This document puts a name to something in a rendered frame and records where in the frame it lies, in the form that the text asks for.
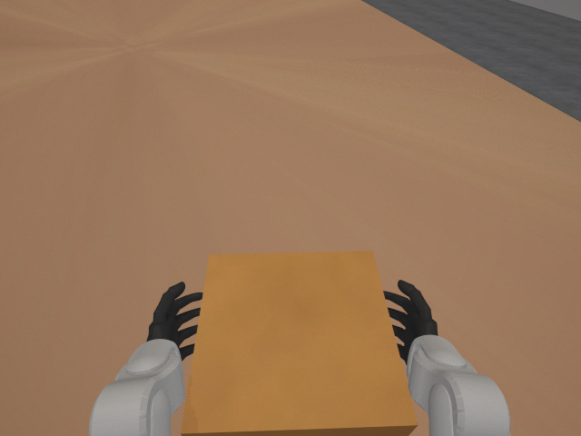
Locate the left robot hand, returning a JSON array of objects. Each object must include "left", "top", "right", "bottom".
[{"left": 147, "top": 282, "right": 203, "bottom": 361}]

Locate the right robot forearm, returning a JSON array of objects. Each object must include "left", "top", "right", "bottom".
[{"left": 407, "top": 335, "right": 511, "bottom": 436}]

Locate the left robot forearm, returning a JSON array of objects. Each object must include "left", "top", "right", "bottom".
[{"left": 89, "top": 339, "right": 185, "bottom": 436}]

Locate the carton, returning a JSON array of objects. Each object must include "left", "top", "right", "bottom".
[{"left": 181, "top": 251, "right": 418, "bottom": 436}]

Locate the right robot hand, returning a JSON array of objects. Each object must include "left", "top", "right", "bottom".
[{"left": 383, "top": 280, "right": 438, "bottom": 365}]

